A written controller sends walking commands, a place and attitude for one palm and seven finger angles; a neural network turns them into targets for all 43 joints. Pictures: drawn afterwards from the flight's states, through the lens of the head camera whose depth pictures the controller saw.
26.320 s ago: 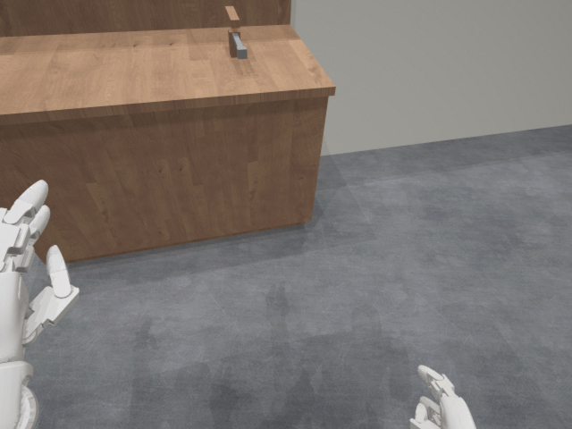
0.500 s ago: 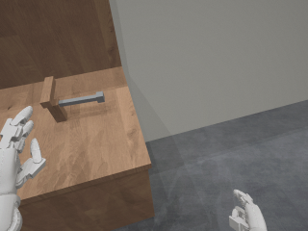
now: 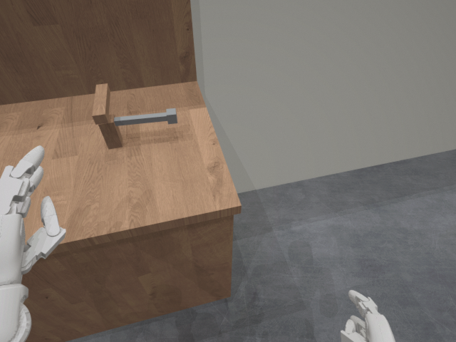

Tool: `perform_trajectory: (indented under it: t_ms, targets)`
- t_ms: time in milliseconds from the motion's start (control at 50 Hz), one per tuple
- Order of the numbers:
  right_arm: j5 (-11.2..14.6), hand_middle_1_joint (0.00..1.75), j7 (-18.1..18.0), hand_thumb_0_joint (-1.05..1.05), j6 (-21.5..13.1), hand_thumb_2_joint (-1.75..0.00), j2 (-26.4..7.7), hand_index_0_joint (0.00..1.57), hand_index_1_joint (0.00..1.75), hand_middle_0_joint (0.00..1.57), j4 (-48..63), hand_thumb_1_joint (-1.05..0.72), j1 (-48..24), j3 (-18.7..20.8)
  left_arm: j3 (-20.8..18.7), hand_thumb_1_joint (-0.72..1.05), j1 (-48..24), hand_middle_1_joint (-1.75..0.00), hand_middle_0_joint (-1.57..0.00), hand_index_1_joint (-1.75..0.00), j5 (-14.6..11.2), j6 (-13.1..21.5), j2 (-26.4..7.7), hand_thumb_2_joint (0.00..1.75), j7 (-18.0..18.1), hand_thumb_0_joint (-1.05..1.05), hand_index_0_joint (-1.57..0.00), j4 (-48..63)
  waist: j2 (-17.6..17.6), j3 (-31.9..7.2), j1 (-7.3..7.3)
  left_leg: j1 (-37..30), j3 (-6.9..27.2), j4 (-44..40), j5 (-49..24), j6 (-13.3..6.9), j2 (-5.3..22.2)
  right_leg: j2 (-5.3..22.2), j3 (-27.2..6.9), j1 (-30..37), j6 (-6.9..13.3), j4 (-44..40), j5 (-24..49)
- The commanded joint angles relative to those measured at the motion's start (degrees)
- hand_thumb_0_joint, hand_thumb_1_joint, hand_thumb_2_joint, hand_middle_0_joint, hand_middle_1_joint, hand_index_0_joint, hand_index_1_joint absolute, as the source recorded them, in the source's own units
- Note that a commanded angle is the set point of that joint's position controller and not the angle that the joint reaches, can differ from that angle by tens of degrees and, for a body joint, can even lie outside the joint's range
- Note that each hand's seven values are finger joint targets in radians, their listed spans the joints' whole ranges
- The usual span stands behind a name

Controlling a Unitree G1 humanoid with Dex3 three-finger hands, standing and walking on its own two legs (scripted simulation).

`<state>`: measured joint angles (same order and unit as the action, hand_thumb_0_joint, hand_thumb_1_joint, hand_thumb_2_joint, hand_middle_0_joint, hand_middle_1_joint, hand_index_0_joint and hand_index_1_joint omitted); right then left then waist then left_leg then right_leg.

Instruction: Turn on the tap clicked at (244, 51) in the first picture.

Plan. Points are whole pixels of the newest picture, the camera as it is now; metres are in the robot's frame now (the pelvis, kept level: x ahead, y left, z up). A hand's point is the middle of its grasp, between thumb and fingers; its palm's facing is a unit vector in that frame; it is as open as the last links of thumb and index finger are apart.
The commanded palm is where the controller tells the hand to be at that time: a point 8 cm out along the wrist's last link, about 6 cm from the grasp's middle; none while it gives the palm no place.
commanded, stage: step back with the hand held close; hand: left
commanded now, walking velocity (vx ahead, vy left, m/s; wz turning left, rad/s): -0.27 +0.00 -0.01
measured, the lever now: (171, 116) +0.63 +0.19 +0.05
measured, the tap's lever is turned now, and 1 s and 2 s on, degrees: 86 86 86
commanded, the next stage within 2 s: stop stepping back and stand still in 0.50 s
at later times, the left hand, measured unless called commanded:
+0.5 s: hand out of the picture +0.10 +0.28 +0.18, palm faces +0.45 -0.81 -0.37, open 7.4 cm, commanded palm +0.03 +0.31 +0.18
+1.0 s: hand out of the picture +0.00 +0.25 +0.18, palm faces +0.17 -0.91 -0.38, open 7.4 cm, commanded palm -0.04 +0.32 +0.18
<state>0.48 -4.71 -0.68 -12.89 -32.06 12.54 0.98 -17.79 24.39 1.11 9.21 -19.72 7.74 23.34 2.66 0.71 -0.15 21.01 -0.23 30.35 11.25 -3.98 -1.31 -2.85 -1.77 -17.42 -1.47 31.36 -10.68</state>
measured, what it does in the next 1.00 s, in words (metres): walks backwards: right foot, then right foot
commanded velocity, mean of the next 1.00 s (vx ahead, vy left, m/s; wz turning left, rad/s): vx -0.10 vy -0.03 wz -0.07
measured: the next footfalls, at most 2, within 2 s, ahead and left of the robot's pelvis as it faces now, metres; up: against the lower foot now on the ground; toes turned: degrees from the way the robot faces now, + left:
right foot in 0.02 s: +0.03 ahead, -0.12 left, +0.00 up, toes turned +8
right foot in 0.60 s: -0.20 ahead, -0.09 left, +0.00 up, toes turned +1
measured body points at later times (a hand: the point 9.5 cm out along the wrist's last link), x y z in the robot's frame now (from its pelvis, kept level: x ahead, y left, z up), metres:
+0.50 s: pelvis -0.11 +0.02 +0.00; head -0.11 +0.04 +0.45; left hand +0.07 +0.32 +0.20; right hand +0.10 -0.20 -0.06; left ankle +0.07 +0.10 -0.73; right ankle -0.19 -0.11 -0.67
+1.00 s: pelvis -0.24 +0.06 +0.02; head -0.25 +0.08 +0.47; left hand -0.01 +0.30 +0.20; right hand -0.13 -0.19 -0.06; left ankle -0.12 +0.13 -0.72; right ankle -0.27 +0.01 -0.70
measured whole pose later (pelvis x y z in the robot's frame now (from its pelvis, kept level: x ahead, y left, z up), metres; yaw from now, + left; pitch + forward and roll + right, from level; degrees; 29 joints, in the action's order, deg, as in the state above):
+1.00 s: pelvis -0.24 +0.06 +0.02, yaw -8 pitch -2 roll -1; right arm -0.5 -2.0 -4.5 -10.1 -35.2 14.7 -0.4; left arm -16.9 31.4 -2.6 5.0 -22.6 7.9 32.7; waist -1.0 -0.9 -3.1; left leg 16.5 -5.9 19.7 13.5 -0.4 -0.2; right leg -5.4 3.8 -12.9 2.9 35.9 -25.7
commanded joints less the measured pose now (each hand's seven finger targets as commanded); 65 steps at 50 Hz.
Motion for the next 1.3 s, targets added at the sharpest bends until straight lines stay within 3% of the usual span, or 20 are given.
perform_trajectory:
  t_ms: [0, 160, 260, 360, 420, 500, 540, 580, 600, 660, 720, 740, 800, 860, 960, 1000, 1020, 1040, 1160, 1280]
  targets:
    - [-0.7, 0.30, -0.6, 0.00, -4.9, -0.90, -7.8, 0.20, 0.30, 0.20, 9.9, -0.90, -9.4, 3.4, -9.2, 0.90, -5.8, -0.30, -0.20, -0.30, 0.6, 5.5, -11.4, 0.90, 1.0, 0.00, -0.20, 16.2, 8.4, -6.0, 1.85, 20.5, 13.6, -19.6, 29.8, -4.4, 12.9, -2.0, -0.2, 21.3, -0.2, 10.4, 0.2]
    - [-0.1, 0.30, 0.5, 0.00, -4.0, -0.90, -5.3, 0.20, 0.30, 0.20, 5.9, -0.90, -6.8, 4.4, -6.6, 0.90, -1.6, -0.30, -0.20, -0.30, -2.9, 4.6, -10.7, 0.90, 0.8, 0.00, -0.20, 16.9, -13.1, -14.5, -0.70, -14.7, -1.0, 7.4, -7.0, 3.8, 3.1, 11.9, -14.8, -4.7, 3.1, -10.7, 24.5]
    - [-0.4, 0.30, -0.4, 0.00, -4.1, -0.90, -5.6, 0.20, 0.30, 0.20, 5.7, -0.90, -10.6, 3.1, -7.0, 0.90, -9.1, -0.30, -0.20, -0.30, -2.7, 5.1, -13.8, 0.90, 1.2, 0.00, -0.20, 16.6, -2.0, -2.0, -0.65, -12.0, 3.9, -1.2, 5.5, 2.7, 5.2, 6.4, -10.1, -16.6, 3.7, -14.1, -7.5]
    - [-1.7, 0.30, -0.5, 0.00, -4.8, -0.90, -8.0, 0.20, 0.30, 0.20, 7.6, -0.90, -12.5, 3.4, -10.2, 0.90, -8.3, -0.30, -0.20, -0.30, -0.1, 6.4, -13.5, 0.90, 0.7, 0.00, -0.20, 15.2, 19.1, -6.0, 1.72, 27.0, 22.0, -34.5, 42.2, -3.5, 22.2, -8.2, 0.0, 21.6, -0.1, 30.6, -10.1]
    - [-1.1, 0.30, 1.6, 0.00, -5.4, -0.90, -5.5, 0.20, 0.30, 0.20, 6.4, -0.90, -11.0, 4.8, -8.0, 0.90, -6.3, -0.30, -0.20, -0.30, -1.9, 5.2, -10.8, 0.90, -0.1, 0.00, -0.20, 16.8, 8.6, -11.1, 3.14, 8.0, 7.1, -26.5, 22.5, 0.4, 16.6, -6.3, 2.8, 11.1, 1.6, 29.6, -14.5]
    - [-0.1, 0.30, 2.4, 0.00, -5.9, -0.90, -3.6, 0.20, 0.30, 0.20, 5.3, -0.90, -10.8, 3.3, -4.4, 0.90, 0.6, -0.30, -0.20, -0.30, -4.9, 2.1, -9.2, 0.90, 0.5, 0.00, -0.20, 19.3, 11.0, -14.7, 3.03, -13.4, -3.0, -21.2, 10.4, 6.3, 12.3, -3.8, 6.4, 3.2, 3.7, 0.0, -21.4]
    - [-0.5, 0.30, 2.2, 0.00, -5.2, -0.90, -3.4, 0.20, 0.30, 0.20, 2.9, -0.90, -8.7, 2.8, -5.2, 0.90, -3.6, -0.30, -0.20, -0.30, -5.0, 3.3, -11.1, 0.90, 0.2, 0.00, -0.20, 21.0, 2.2, -11.9, 1.69, -23.1, -8.3, -4.0, 1.6, 9.4, 8.4, 3.8, -0.2, -7.4, 5.7, -22.0, -12.7]
    - [-0.6, 0.30, 1.5, 0.00, -4.8, -0.90, -3.0, 0.20, 0.30, 0.20, 2.1, -0.90, -9.4, 2.5, -5.4, 0.90, -10.8, -0.30, -0.20, -0.30, -3.6, 5.3, -14.2, 0.90, 0.6, 0.00, -0.20, 23.3, -14.0, -6.8, 0.41, -18.8, -2.9, 20.7, 8.2, 7.9, 3.6, 19.9, -21.1, -19.2, 12.2, -27.0, 1.1]
    - [-0.8, 0.30, 1.2, 0.00, -5.4, -0.90, -3.2, 0.20, 0.30, 0.20, 3.8, -0.90, -10.8, 1.7, -6.9, 0.90, -14.0, -0.30, -0.20, -0.30, -3.6, 5.4, -16.5, 0.90, 1.2, 0.00, -0.20, 23.0, -13.8, -4.6, 0.93, -10.4, -2.1, 29.1, 11.4, 7.8, 2.7, 22.3, -18.5, -15.8, 14.3, -23.7, 9.3]
    - [1.1, 0.30, 0.6, 0.00, -6.4, -0.90, -5.3, 0.20, 0.30, 0.20, 5.8, -0.90, -10.9, 2.4, -5.1, 0.90, -15.3, -0.30, -0.20, -0.30, -4.0, 2.1, -12.6, 0.90, -1.0, 0.00, -0.20, 14.1, -18.3, -2.6, 0.35, -2.4, 1.8, 15.8, 5.7, 4.5, 4.2, 15.2, -12.5, -2.2, 9.4, -10.1, 22.5]
    - [0.7, 0.30, -0.4, 0.00, -5.9, -0.90, -6.8, 0.20, 0.30, 0.20, 2.8, -0.90, -8.5, 1.3, -3.6, 0.90, -16.4, -0.30, -0.20, -0.30, -4.2, 0.2, -9.4, 0.90, -0.1, 0.00, -0.20, 7.9, 9.7, -5.0, -0.74, -15.2, 6.2, -6.5, -12.6, 2.2, 7.9, 4.3, -3.0, -3.9, 2.6, 4.6, 4.4]
    - [0.4, 0.30, -0.3, 0.00, -6.6, -0.90, -7.0, 0.20, 0.30, 0.20, 3.2, -0.90, -8.9, 1.3, -2.9, 0.90, -18.2, -0.30, -0.20, -0.30, -3.8, 0.1, -8.9, 0.90, 0.5, 0.00, -0.20, 9.2, 17.2, -4.8, -0.17, -14.5, 13.7, -13.2, -8.2, 1.3, 14.8, 0.9, -1.0, -5.9, 1.2, 9.4, -12.9]
    - [-0.2, 0.30, 0.7, 0.00, -8.2, -0.90, -4.8, 0.20, 0.30, 0.20, 4.4, -0.90, -8.5, 0.2, -2.8, 0.90, -14.5, -0.30, -0.20, -0.30, -4.0, 0.4, -9.7, 0.90, 0.8, 0.00, -0.20, 13.3, 9.2, -3.2, -0.24, -8.5, 23.0, -27.5, 25.0, 3.8, 16.7, -1.0, -2.1, -4.8, 1.7, 17.2, -16.4]
    - [-0.9, 0.30, 2.2, 0.00, -8.2, -0.90, -5.3, 0.20, 0.30, 0.20, 6.0, -0.90, -9.1, 1.1, -7.0, 0.90, -1.7, -0.30, -0.20, -0.30, -4.2, 0.8, -12.5, 0.90, 1.1, 0.00, -0.20, 24.6, 10.1, -8.8, 1.82, -3.8, 13.8, -30.4, 30.4, 9.1, 13.6, -2.8, 1.8, 5.8, 2.8, 16.1, -12.8]
    - [-1.5, 0.30, 1.6, 0.00, -5.9, -0.90, -4.8, 0.20, 0.30, 0.20, 5.9, -0.90, -9.5, 1.6, -10.0, 0.90, 6.2, -0.30, -0.20, -0.30, -3.2, -0.5, -13.9, 0.90, 2.5, 0.00, -0.20, 20.9, 9.0, -6.6, 2.11, 11.0, 2.2, -18.0, 31.3, 5.2, 9.2, -3.5, 8.2, 24.1, 6.1, -3.0, -16.7]
    - [-0.9, 0.30, 1.2, 0.00, -4.4, -0.90, -4.0, 0.20, 0.30, 0.20, 3.5, -0.90, -6.7, 3.1, -9.0, 0.90, 3.2, -0.30, -0.20, -0.30, -2.5, -1.2, -12.4, 0.90, 1.8, 0.00, -0.20, 16.3, -15.1, -3.9, 1.64, 12.2, -7.5, 22.3, 17.8, 5.5, 1.0, 13.4, -12.3, 11.4, 12.8, -19.6, -18.6]
    - [0.0, 0.30, 0.8, 0.00, -4.8, -0.90, -5.8, 0.20, 0.30, 0.20, 2.9, -0.90, -5.4, 3.5, -8.7, 0.90, -2.7, -0.30, -0.20, -0.30, -3.3, -0.5, -12.8, 0.90, 1.3, 0.00, -0.20, 18.4, -15.8, -1.3, -0.48, 15.1, -0.9, 36.1, 14.2, 5.2, 1.2, 20.7, -22.9, 2.3, 16.0, -24.6, -20.9]
    - [-0.4, 0.30, 0.8, 0.00, -5.4, -0.90, -5.9, 0.20, 0.30, 0.20, 1.2, -0.90, -4.4, 3.0, -12.1, 0.90, -6.9, -0.30, -0.20, -0.30, -3.9, 0.5, -16.0, 0.90, 0.9, 0.00, -0.20, 18.4, -11.0, -1.3, -2.07, 15.8, 1.2, 43.0, 9.3, 5.7, 2.4, 20.7, -19.3, -0.8, 16.3, -23.1, -14.2]
    - [0.7, 0.30, -0.4, 0.00, -6.3, -0.90, -6.3, 0.20, 0.30, 0.20, 1.6, -0.90, -7.0, 2.8, -3.0, 0.90, -8.5, -0.30, -0.20, -0.30, -4.1, 1.9, -8.3, 0.90, 0.4, 0.00, -0.20, 6.1, -2.3, 3.3, -1.45, 12.6, -1.4, 26.0, 6.2, 4.3, 5.9, 16.9, -14.7, -0.9, 10.6, -23.1, -23.0]
    - [-1.0, 0.30, -0.9, 0.00, -10.0, -0.90, -5.6, 0.20, 0.30, 0.20, 2.6, -0.90, -5.9, 2.5, -7.3, 0.90, -7.8, -0.30, -0.20, -0.30, -3.3, 3.3, -13.5, 0.90, 2.8, 0.00, -0.20, 19.0, -10.3, -3.6, 0.28, -6.1, -7.4, -0.6, 9.0, 2.1, 2.4, 14.4, -8.7, 6.8, 9.8, -15.0, -16.1]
